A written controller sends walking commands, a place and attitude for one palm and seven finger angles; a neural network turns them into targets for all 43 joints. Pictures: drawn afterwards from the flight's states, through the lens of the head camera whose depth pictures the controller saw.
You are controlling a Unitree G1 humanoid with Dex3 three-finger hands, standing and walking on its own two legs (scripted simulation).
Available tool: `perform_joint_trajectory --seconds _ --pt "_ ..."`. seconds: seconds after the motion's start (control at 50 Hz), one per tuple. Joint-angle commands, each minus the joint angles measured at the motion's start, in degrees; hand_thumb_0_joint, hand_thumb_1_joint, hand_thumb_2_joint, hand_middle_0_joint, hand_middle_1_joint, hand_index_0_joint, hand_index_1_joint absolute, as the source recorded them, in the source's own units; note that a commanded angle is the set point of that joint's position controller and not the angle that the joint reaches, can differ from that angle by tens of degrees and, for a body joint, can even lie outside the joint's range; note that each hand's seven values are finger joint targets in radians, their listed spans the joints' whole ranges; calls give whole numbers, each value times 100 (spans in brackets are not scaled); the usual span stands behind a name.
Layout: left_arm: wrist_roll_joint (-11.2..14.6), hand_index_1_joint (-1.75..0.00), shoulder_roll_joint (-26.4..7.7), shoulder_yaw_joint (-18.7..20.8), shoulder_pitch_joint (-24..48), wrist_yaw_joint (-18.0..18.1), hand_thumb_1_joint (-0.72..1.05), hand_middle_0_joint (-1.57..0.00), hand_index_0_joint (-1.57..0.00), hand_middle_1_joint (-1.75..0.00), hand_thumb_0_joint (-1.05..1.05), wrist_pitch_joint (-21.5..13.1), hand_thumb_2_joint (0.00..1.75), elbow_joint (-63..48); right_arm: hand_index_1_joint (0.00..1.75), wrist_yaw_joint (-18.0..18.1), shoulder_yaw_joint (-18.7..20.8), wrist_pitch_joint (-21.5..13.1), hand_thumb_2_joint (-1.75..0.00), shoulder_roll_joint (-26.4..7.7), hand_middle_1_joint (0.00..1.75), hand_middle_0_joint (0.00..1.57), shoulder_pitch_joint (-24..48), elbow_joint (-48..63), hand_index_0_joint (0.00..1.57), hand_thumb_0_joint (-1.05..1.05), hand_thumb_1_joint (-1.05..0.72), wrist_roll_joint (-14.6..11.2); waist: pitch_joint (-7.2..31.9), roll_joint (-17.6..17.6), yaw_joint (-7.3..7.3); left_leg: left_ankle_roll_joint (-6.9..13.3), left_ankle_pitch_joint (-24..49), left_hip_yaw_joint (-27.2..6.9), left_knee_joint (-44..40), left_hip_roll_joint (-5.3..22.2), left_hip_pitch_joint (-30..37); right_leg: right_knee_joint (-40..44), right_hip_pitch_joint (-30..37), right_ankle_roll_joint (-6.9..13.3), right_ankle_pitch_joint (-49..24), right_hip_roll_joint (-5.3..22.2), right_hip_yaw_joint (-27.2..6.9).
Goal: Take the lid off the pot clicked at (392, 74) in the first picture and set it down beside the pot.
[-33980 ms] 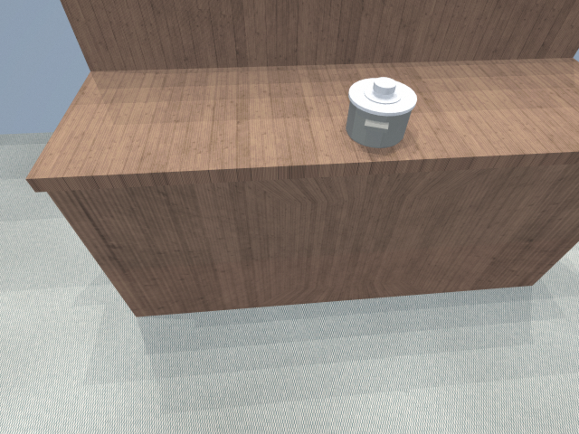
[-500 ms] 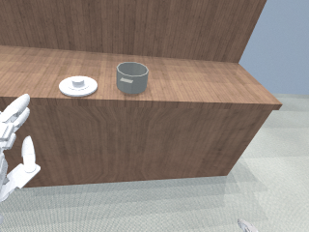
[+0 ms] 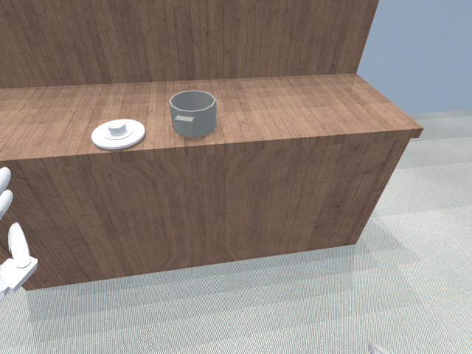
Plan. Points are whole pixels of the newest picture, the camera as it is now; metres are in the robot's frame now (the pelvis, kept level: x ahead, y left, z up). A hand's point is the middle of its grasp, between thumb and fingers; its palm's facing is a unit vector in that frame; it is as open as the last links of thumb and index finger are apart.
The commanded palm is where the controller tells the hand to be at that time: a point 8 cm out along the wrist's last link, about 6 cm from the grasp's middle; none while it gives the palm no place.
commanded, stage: let the arm hang, fingers relaxed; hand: left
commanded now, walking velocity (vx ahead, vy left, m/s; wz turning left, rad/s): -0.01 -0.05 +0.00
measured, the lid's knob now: (116, 126) +0.74 +0.42 +0.00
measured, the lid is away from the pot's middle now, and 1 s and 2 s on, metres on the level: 0.24 0.24 0.24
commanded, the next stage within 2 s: look to check the result in 1.14 s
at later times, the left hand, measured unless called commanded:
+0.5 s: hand out of the picture +0.04 +0.23 -0.18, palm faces +0.17 -0.95 -0.27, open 7.1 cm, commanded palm none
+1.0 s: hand out of the picture +0.15 +0.20 -0.17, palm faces +0.14 -0.97 -0.21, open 7.3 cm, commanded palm none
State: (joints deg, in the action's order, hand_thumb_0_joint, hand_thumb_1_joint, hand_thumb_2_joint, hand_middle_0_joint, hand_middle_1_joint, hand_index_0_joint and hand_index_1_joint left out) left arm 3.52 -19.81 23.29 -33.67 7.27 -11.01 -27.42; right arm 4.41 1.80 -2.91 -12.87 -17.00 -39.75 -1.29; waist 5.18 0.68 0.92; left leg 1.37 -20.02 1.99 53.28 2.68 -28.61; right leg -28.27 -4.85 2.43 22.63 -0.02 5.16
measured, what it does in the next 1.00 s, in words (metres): steps on the spot: left foot, then right foot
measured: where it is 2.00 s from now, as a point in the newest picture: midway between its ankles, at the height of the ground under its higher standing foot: outside the picture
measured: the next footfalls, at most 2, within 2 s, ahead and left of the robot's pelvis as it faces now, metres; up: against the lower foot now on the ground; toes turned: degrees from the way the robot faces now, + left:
left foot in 0.08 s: +0.09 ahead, +0.16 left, +0.00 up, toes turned +7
right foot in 0.22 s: +0.07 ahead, -0.08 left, +0.00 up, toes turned +7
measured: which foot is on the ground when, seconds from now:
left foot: up 0.00-0.06, down 0.08-0.22, up 0.24-0.44, down 0.46-1.00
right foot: down 0.00-0.10, up 0.12-0.20, down 0.22-1.00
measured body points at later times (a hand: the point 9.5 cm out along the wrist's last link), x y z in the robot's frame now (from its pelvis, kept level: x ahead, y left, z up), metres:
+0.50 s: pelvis +0.06 +0.02 -0.01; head +0.12 +0.03 +0.44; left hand +0.03 +0.28 -0.16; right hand +0.13 -0.20 -0.16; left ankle +0.03 +0.12 -0.73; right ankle +0.00 -0.09 -0.73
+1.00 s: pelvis +0.10 +0.02 +0.00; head +0.11 +0.01 +0.45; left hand +0.14 +0.25 -0.15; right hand +0.14 -0.20 -0.16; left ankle +0.03 +0.12 -0.73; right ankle +0.03 -0.09 -0.73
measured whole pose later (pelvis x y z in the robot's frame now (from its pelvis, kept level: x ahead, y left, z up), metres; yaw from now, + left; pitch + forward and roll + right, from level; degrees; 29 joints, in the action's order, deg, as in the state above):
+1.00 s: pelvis +0.10 +0.02 +0.00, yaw +7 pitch +0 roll +0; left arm 0.0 -8.2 1.0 -9.6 2.7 0.2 59.8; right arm 3.0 2.3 0.5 -8.6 -14.6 -61.1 0.3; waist -1.9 -0.5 -1.6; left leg 0.4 -20.1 3.5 28.4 0.4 -7.7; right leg -27.6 -5.2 1.7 22.0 -1.1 0.6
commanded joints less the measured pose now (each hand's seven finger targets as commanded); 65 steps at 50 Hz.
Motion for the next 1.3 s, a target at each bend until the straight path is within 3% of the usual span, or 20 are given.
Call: perform_joint_trajectory --seconds 0.0,0.02,0.06,0.1,0.12,0.18,0.2,0.22,0.26,0.34,0.38,0.42,0.46,0.48,0.54,0.6,0.64,0.72,0.88,1.28 --pt "-67 -30 -764 -249 1047 51 90 -20 -20 -30 0 -338 90 -1381 30 97 19 -650 -90 -397 30 20 1326 1173 20 0 -90 73 -1213 594 -138 125 368 489 -1882 -87 1127 1179 -1158 439 -425 1295 -834" --pt "-762 -30 212 -1467 1163 -536 90 -20 -20 -30 0 714 90 3276 30 -591 291 -516 -90 -1044 30 20 426 8 20 0 -90 205 -1085 64 -560 108 1680 197 -1581 413 1094 -658 -2055 70 -1617 1453 486" --pt "-625 -30 418 -1557 739 -749 90 -20 -20 -30 0 1125 90 3506 30 -580 368 28 -90 -1164 30 20 115 368 20 0 -90 242 -387 -1348 -318 905 2023 -2009 -2417 1123 1499 -2674 -2491 -402 385 53 340" --pt "-613 -30 393 -1810 1582 -767 90 -20 -20 -30 0 1115 90 3593 30 -463 429 86 -90 -1433 30 20 -31 538 20 0 -90 384 -441 -537 -426 1489 2001 -3376 -2887 1665 1540 -3538 -3206 -366 1734 -19 -430" --pt "-535 -30 426 -1803 1841 -764 90 -20 -20 -30 0 1048 90 3919 30 -403 442 41 -90 -1481 30 20 -10 443 20 0 -90 437 -36 -457 -471 1502 2653 -3403 -2721 1688 1753 -3221 -3139 -359 1735 102 -624" --pt "-503 -30 168 -1813 1154 -773 90 -20 -20 -30 0 1090 90 5303 30 -312 252 181 -90 -1087 30 20 849 358 20 0 -90 387 463 147 304 455 1325 -1330 -1527 545 -73 -640 -71 -329 263 128 -830" --pt "-572 -30 -524 -1675 935 -712 90 -20 -20 -30 0 1089 90 5715 30 -317 170 233 -90 -598 30 20 1090 414 20 0 -90 295 159 2041 499 -92 -334 -270 -131 -469 -1377 615 500 -11 159 1258 -2563" --pt "-534 -30 -653 -1773 1244 -659 90 -20 -20 -30 0 1080 90 5848 30 -347 228 277 -90 -644 30 20 1221 415 20 0 -90 257 -144 1453 363 -200 -1250 -417 667 -450 -1268 1250 -57 324 -380 2087 -3678" --pt "-506 -30 -363 -1940 2099 -635 90 -20 -20 -30 0 1039 90 6183 30 -397 270 334 -90 -609 30 20 789 -10 20 0 -90 231 -879 58 -163 -234 -564 -441 1149 -256 -855 1281 -910 548 -520 1716 -3236" --pt "-555 -30 254 -1886 1999 -510 90 -20 -20 -30 0 952 90 6913 30 -387 247 358 -90 -319 30 20 491 -427 20 0 -90 237 -915 532 -286 -145 -718 -289 42 29 -184 688 -583 890 -3545 1470 -1970" --pt "-489 -30 195 -1929 1869 -511 90 -20 -20 -30 0 955 90 7261 30 -394 184 324 -90 -151 30 20 231 -707 20 0 -90 194 -532 590 -275 -71 -272 -101 -1532 -37 554 233 -64 688 -4312 1205 -1391" --pt "-351 -30 326 -1980 1612 -544 90 -20 -20 -30 0 963 90 7516 30 -374 169 220 -90 -256 30 20 -288 -1030 20 0 -90 197 52 -328 -336 266 2827 -746 -2682 312 2139 -827 -586 42 -3751 549 -805" --pt "-292 -30 547 -2113 1433 -548 90 -20 -20 -30 0 980 90 7696 30 -232 219 235 -90 -609 30 20 -538 -1149 20 0 -90 205 431 -1138 -298 1114 5102 -1676 -2616 1463 3178 -1319 -1472 -290 -189 123 -411" --pt "-315 -30 570 -2145 1560 -543 90 -20 -20 -30 0 999 90 7786 30 -195 192 271 -90 -580 30 20 -531 -1261 20 0 -90 223 275 -974 -316 1154 5385 -1538 -2686 1468 3151 -1247 -1543 -268 705 39 -528" --pt "-315 -30 513 -2134 1871 -585 90 -20 -20 -30 0 1045 90 8066 30 -139 130 267 -90 -452 30 20 -483 -1497 20 0 -90 193 80 -1035 -310 840 6187 -1144 -2554 1149 3325 -714 -1440 -256 49 102 -471" --pt "-346 -30 372 -2113 1543 -517 90 -20 -20 -30 0 1007 90 8397 30 -146 133 278 -90 -319 30 20 -237 -1519 20 0 -90 94 207 151 -170 214 4642 -399 -2218 476 2509 133 -4 -118 -3178 352 -642" --pt "-341 -30 339 -2158 1653 -491 90 -20 -20 -30 0 1026 90 8485 30 -188 119 296 -90 -239 30 20 -112 -1586 20 0 -90 105 -285 371 -172 96 2573 -344 -2624 328 2042 270 -62 14 -3239 674 -819" --pt "-374 -30 407 -2132 1617 -425 90 -20 -20 -30 0 1034 90 8589 30 -193 113 312 -90 -81 30 20 -172 -1835 20 0 -90 155 -561 229 -183 95 2965 -143 -2480 229 2062 144 2 26 -4255 658 -818" --pt "-361 -30 446 -2062 1869 -437 90 -20 -20 -30 0 1059 90 8563 30 -142 133 303 -90 -101 30 20 -248 -2000 20 0 -90 190 -408 -401 -210 113 3431 -180 -2533 341 2463 150 -119 35 -3539 531 -734" --pt "-334 -30 613 -2145 1757 -436 90 -20 -20 -30 0 1023 90 8842 30 -145 69 331 -90 35 30 20 -406 -2253 20 0 -90 170 -776 47 -227 100 1987 -220 -2957 323 2302 773 -228 -16 -2725 509 -931"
